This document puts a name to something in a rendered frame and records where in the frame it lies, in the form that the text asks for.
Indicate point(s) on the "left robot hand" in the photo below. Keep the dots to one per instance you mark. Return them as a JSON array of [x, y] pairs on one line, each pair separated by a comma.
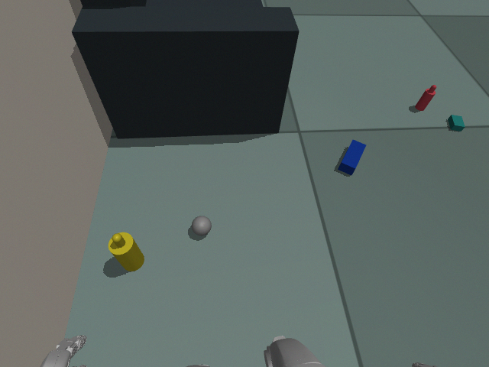
[[64, 352]]

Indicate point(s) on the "sofa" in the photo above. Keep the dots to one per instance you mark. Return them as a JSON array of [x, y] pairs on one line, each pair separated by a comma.
[[175, 68]]

